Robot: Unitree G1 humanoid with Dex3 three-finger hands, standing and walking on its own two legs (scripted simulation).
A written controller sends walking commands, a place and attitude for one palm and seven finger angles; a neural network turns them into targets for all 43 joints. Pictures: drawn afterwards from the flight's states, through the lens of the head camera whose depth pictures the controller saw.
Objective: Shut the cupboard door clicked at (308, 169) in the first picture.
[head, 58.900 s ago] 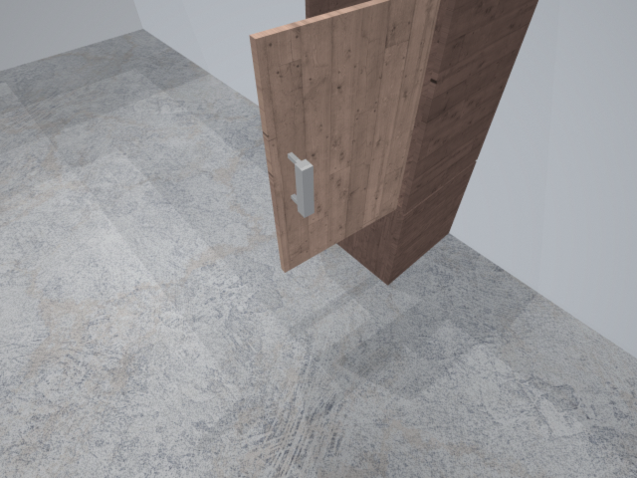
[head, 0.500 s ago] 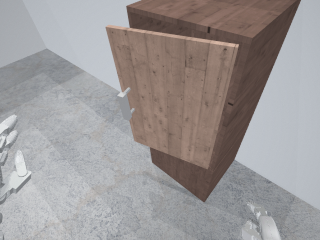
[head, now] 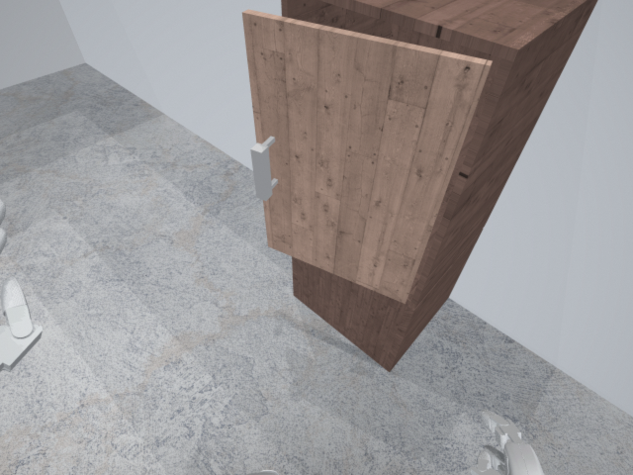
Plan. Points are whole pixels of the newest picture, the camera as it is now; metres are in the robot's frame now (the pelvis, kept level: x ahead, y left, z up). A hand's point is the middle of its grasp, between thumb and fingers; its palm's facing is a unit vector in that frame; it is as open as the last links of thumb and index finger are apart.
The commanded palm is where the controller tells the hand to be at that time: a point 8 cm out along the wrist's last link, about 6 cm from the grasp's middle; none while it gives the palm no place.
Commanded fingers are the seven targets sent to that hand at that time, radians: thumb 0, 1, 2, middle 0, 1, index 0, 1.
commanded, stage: step back with the hand held close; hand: left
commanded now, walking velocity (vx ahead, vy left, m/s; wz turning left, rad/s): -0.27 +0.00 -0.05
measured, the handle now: (267, 167) +0.70 +0.15 -0.03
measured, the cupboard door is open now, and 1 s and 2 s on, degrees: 15 15 15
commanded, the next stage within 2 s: stop stepping back and stand still in 0.54 s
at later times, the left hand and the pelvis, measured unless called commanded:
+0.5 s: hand out of the picture +0.09 +0.28 +0.18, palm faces +0.48 -0.75 -0.45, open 7.4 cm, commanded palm +0.04 +0.32 +0.19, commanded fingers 0.00 0.90 0.90 -0.20 -0.30 -0.20 -0.30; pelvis -0.09 +0.02 -0.01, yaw +1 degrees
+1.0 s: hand out of the picture +0.00 +0.30 +0.20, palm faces +0.47 -0.79 -0.39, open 7.4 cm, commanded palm -0.05 +0.34 +0.19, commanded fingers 0.00 0.90 0.90 -0.20 -0.30 -0.20 -0.30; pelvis -0.20 +0.04 +0.00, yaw -2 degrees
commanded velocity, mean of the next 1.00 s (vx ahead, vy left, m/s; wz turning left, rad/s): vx -0.15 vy -0.02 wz -0.06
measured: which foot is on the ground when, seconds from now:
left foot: down 0.00-0.42, up 0.44-0.54, down 0.56-0.82, up 0.84-0.98, down 1.00-1.00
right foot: down 0.00-0.56, up 0.58-0.80, down 0.82-1.00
